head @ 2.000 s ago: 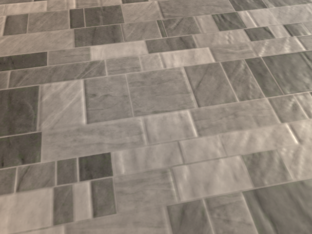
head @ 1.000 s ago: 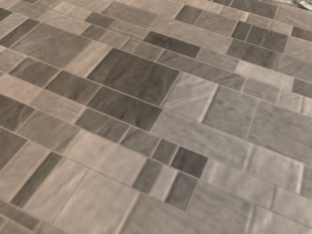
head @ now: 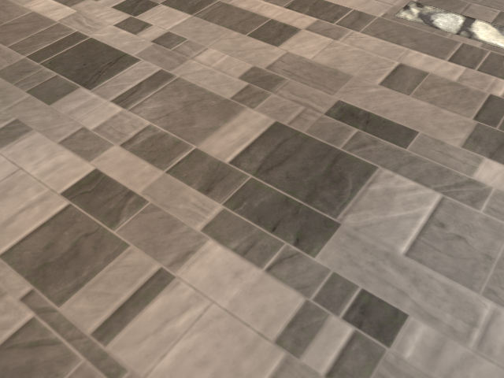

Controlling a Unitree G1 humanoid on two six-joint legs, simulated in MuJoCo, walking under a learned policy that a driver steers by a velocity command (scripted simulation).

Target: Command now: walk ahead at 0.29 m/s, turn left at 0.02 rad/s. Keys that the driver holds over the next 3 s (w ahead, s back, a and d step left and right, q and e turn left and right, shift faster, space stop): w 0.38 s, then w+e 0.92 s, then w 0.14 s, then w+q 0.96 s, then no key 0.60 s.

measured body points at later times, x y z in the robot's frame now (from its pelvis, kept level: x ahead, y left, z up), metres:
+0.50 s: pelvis +0.21 +0.01 -0.01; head +0.25 +0.01 +0.43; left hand +0.11 +0.24 -0.15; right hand +0.43 -0.21 -0.11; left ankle +0.35 +0.09 -0.73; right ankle +0.02 -0.09 -0.74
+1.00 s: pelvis +0.47 -0.01 -0.01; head +0.50 -0.02 +0.44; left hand +0.72 +0.15 -0.12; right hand +0.35 -0.23 -0.15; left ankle +0.35 +0.09 -0.74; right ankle +0.59 -0.14 -0.71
